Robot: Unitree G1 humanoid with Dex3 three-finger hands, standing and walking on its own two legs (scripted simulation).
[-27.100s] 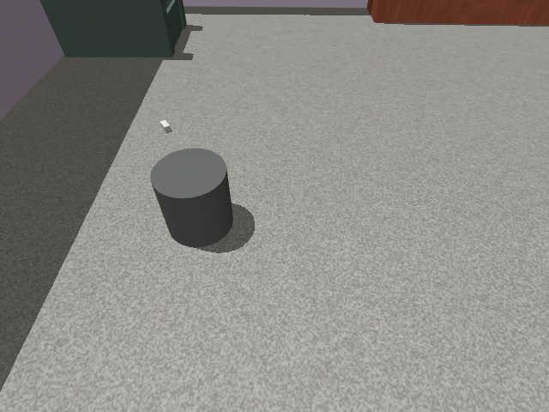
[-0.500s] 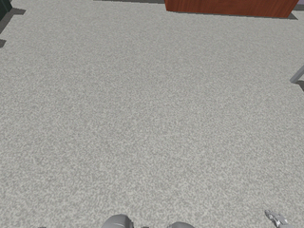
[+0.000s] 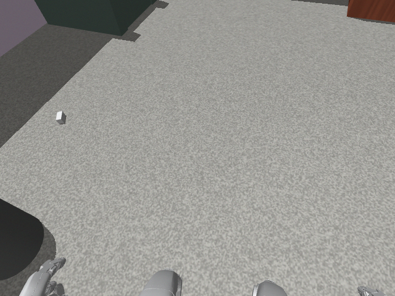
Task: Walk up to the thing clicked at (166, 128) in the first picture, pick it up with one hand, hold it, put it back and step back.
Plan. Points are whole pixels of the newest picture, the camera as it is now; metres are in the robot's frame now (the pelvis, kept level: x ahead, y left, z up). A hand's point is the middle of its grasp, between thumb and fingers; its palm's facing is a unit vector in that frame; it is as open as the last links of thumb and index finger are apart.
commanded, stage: walk up
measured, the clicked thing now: (60, 117) +1.20 +1.08 -0.72
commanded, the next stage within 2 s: stand in 1.92 s
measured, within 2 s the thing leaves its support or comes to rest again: neither
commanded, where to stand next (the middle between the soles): +0.09 +0.05 m, yaw +32 degrees
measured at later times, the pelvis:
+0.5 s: pelvis +0.01 +0.02 +0.01, yaw +21 degrees
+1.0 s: pelvis +0.01 +0.05 +0.00, yaw +31 degrees
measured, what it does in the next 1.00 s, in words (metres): steps on the spot, turning left: left foot, then right foot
